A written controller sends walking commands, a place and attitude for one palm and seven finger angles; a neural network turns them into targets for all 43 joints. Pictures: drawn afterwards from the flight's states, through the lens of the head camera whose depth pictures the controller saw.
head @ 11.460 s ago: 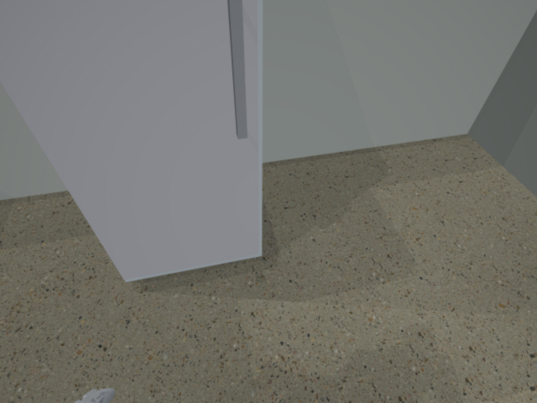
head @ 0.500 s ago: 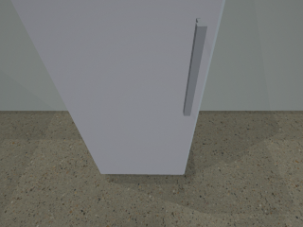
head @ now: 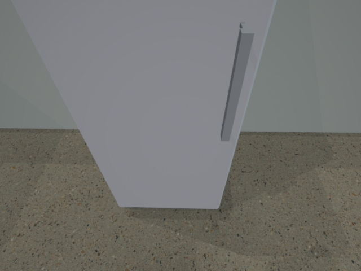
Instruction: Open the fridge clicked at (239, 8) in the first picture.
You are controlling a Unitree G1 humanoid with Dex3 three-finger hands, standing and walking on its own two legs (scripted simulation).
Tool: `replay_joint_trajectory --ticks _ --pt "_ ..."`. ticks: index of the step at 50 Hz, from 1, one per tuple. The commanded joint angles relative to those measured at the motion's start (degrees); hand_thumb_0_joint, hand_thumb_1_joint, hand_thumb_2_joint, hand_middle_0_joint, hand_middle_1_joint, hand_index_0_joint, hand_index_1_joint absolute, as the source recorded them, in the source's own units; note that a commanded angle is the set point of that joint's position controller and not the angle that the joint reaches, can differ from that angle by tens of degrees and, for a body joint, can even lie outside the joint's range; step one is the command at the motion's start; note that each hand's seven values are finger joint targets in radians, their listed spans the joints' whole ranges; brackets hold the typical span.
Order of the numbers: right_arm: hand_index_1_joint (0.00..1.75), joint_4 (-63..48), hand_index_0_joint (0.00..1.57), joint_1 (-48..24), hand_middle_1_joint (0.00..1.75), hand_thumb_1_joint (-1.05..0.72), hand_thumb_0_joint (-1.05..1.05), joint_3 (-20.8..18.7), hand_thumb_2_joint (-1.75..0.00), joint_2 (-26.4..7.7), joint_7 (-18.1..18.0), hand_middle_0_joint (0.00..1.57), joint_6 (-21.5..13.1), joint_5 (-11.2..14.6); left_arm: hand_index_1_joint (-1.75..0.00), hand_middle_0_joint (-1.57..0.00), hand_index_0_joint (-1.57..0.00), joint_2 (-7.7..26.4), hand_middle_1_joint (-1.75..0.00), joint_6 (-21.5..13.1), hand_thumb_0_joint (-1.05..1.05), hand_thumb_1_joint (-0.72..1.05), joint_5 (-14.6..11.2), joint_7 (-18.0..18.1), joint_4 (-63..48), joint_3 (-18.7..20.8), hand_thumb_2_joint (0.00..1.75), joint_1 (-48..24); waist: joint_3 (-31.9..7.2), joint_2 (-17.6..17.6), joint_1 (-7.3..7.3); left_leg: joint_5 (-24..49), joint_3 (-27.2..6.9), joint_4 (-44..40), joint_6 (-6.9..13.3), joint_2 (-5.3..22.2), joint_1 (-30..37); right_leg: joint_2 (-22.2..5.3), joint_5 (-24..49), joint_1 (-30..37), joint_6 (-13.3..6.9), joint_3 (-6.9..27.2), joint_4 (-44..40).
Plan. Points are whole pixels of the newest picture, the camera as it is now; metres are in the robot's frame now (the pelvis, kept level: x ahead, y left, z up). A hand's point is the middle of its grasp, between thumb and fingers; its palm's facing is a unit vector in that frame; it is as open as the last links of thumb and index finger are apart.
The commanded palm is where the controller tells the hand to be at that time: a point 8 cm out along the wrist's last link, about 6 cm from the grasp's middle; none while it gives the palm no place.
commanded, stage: look again from close up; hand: right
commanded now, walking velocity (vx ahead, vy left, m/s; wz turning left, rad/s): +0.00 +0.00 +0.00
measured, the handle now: (232, 91) +0.53 -0.10 +0.13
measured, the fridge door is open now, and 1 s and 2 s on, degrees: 0 0 0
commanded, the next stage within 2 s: raise the hand to about handle height in 0.58 s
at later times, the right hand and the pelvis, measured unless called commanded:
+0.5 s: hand out of the picture +0.02 -0.17 -0.18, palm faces +0.00 +0.98 -0.18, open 7.4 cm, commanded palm none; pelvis +0.02 +0.01 +0.00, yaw +0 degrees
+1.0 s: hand (267, 218) +0.24 -0.16 +0.02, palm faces +0.02 +1.00 -0.04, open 8.1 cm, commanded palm +0.15 -0.23 -0.02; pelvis +0.01 +0.03 -0.03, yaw -1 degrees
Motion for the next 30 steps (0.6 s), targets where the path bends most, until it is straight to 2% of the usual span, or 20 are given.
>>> replay_joint_trajectory --ticks 1,4,6,12,16,21,25,27,30 --pt "0.30 -1.0 0.20 4.3 0.30 -0.90 0.00 -0.8 -0.90 -5.2 -0.1 0.20 -0.5 0.0 -0.30 -0.20 -0.20 7.2 -0.30 -0.8 0.00 0.90 -0.1 0.6 -1.7 1.1 0.90 2.2 3.0 -1.1 0.00 0.5 -4.7 -5.5 3.0 4.3 -4.8 -7.6 -8.1 2.3 1.5 9.9 -7.6" --pt "0.30 -1.1 0.20 4.0 0.30 -0.90 0.00 -0.8 -0.90 -5.6 -0.1 0.20 -0.6 0.0 -0.30 -0.20 -0.20 7.2 -0.30 -0.9 0.00 0.90 -0.1 0.6 -1.6 1.0 0.90 1.8 3.1 -1.0 -0.13 1.7 -4.8 -5.9 2.9 4.7 -4.3 -7.4 -5.5 2.9 1.5 9.2 -6.8" --pt "0.30 -1.0 0.20 3.6 0.30 -0.90 0.00 -0.8 -0.90 -5.7 -0.1 0.20 -0.5 0.1 -0.30 -0.20 -0.20 7.3 -0.30 -0.7 0.00 0.90 -0.1 0.6 -1.5 0.9 0.90 1.7 3.3 -1.0 0.05 0.4 -5.0 -6.1 3.0 4.5 -4.8 -7.4 -6.7 3.0 1.6 9.4 -7.1" --pt "0.30 -1.1 0.20 2.9 0.30 -0.90 0.00 -0.8 -0.90 -6.3 -0.1 0.20 -0.7 0.0 -0.30 -0.20 -0.20 7.5 -0.30 -1.0 0.00 0.90 -0.1 0.6 -1.3 0.7 0.90 1.1 1.8 -1.0 -0.22 4.1 -5.0 -6.1 2.9 4.9 -3.0 -7.5 -0.7 4.6 1.4 8.6 -5.7" --pt "0.30 -1.0 0.20 2.2 0.30 -0.90 0.00 -0.8 -0.90 -6.4 0.0 0.20 -0.4 0.1 -0.30 -0.20 -0.20 7.7 -0.30 -0.9 0.00 0.90 -0.1 0.7 -1.1 0.7 0.90 0.8 3.5 -1.8 -0.08 1.8 -4.9 -6.4 2.7 4.7 -3.8 -7.5 -4.0 4.0 1.7 8.7 -6.8" --pt "0.30 -0.9 0.20 2.0 0.30 -0.90 0.00 -0.8 -0.90 -6.5 0.0 0.20 -0.5 0.2 -0.30 -0.20 -0.20 7.8 -0.30 -0.9 0.00 0.90 0.0 0.7 -1.1 0.6 0.90 0.7 2.8 -1.5 -0.08 2.7 -4.9 -6.6 2.7 4.8 -3.3 -7.5 -2.6 4.9 1.8 8.5 -6.5" --pt "0.30 -0.8 0.20 1.8 0.30 -0.90 0.00 -0.8 -0.90 -6.7 0.0 0.20 -0.5 0.2 -0.30 -0.20 -0.20 7.9 -0.30 -1.1 0.00 0.90 -0.1 0.8 -0.9 0.5 0.90 0.8 1.2 -0.9 -0.11 4.6 -4.9 -6.4 2.6 4.9 -2.1 -7.7 1.2 6.1 1.6 8.2 -5.7" --pt "0.30 -0.8 0.20 1.9 0.30 -0.90 0.00 -0.8 -0.90 -6.8 -0.1 0.20 -0.6 0.1 -0.30 -0.20 -0.20 7.8 -0.30 -1.1 0.00 0.90 -0.2 0.8 -0.9 0.5 0.90 0.4 2.4 -0.7 -0.33 4.9 -4.9 -6.7 2.5 4.9 -2.5 -7.6 1.5 5.8 1.6 8.1 -5.5" --pt "0.30 -0.7 0.20 1.6 0.30 -0.90 0.00 -0.8 -0.90 -6.7 0.0 0.20 -0.5 0.2 -0.30 -0.20 -0.20 7.8 -0.30 -1.1 0.00 0.90 -0.1 0.8 -0.6 0.4 0.90 0.7 1.8 -1.3 -0.16 4.7 -4.9 -6.6 2.5 5.0 -2.1 -7.7 1.6 6.2 1.6 8.0 -5.8"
